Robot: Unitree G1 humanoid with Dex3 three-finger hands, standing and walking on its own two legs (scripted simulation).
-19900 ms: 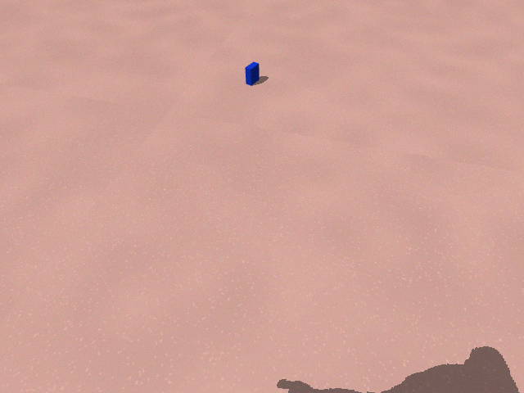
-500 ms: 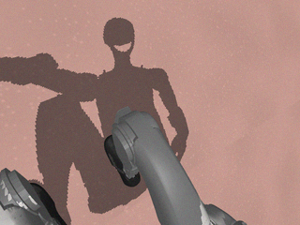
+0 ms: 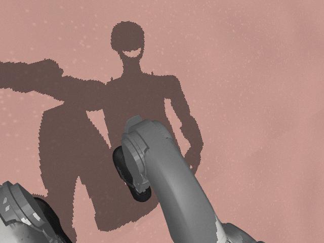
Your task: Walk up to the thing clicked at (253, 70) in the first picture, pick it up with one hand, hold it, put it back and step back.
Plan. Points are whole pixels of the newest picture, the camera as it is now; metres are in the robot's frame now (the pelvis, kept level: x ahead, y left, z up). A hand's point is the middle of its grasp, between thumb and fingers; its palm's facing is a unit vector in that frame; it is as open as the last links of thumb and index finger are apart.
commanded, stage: settle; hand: left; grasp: from above
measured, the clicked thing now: out of the picture +0.46 +0.37 -0.28
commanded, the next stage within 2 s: lift in 0.66 s
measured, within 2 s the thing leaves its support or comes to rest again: leaves its support in 0.36 s
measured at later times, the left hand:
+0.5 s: hand out of the picture +0.45 +0.38 -0.17, palm faces -0.07 -0.41 -0.91, open 8.4 cm
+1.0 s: hand out of the picture +0.46 +0.36 -0.11, palm faces -0.03 -0.44 -0.90, open 8.3 cm
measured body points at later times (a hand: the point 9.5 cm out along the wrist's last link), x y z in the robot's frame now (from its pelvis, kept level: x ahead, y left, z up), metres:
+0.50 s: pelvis +0.01 -0.01 +0.01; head +0.28 +0.10 +0.36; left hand +0.46 +0.40 -0.12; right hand +0.02 -0.27 -0.05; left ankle +0.06 +0.14 -0.30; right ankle +0.12 -0.13 -0.30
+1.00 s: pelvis +0.01 -0.01 +0.02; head +0.27 +0.06 +0.39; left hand +0.47 +0.38 -0.06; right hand +0.05 -0.28 -0.08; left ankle +0.06 +0.14 -0.30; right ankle +0.12 -0.13 -0.30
